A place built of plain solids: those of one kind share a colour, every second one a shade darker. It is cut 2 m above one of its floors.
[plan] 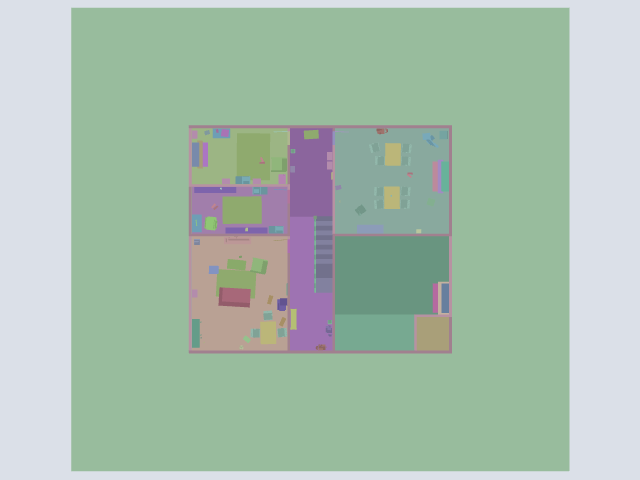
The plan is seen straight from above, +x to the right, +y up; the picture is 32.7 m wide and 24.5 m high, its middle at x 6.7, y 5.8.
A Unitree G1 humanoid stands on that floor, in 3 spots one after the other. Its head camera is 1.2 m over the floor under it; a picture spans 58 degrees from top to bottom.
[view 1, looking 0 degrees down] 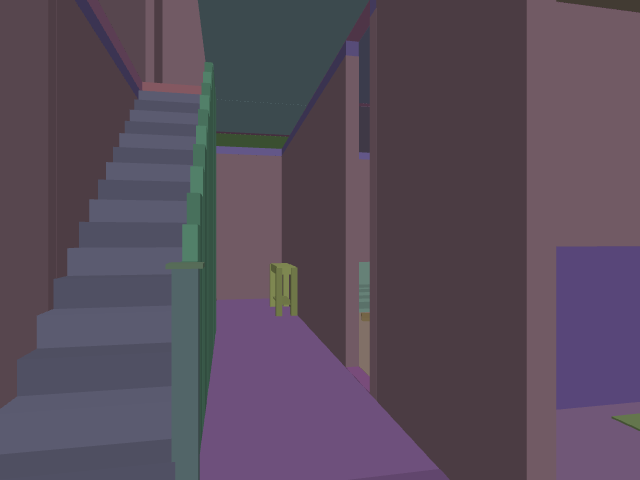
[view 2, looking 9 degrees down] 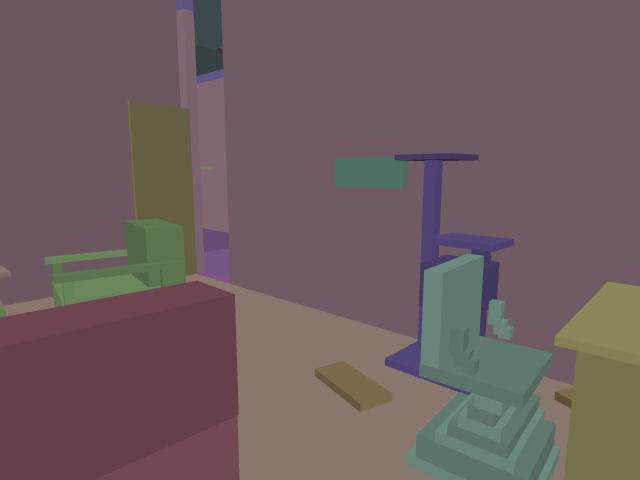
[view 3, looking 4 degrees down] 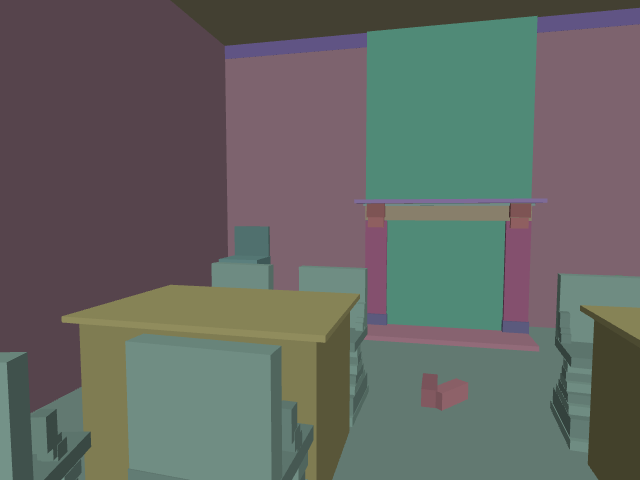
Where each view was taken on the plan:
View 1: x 6.26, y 9.08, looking -102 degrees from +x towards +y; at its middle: wall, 5.23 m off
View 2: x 2.38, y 1.32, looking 43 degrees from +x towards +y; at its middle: wall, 3.69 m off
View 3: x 8.53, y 9.28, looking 13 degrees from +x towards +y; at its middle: wall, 4.89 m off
